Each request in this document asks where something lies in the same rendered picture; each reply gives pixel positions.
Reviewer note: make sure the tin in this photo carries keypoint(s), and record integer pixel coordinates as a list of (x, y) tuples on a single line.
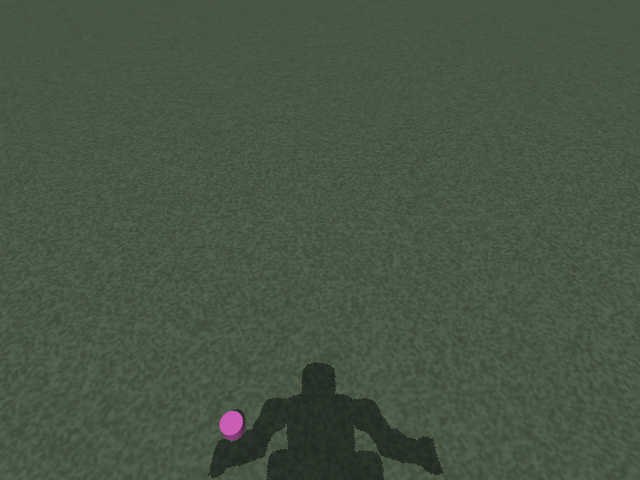
[(232, 425)]

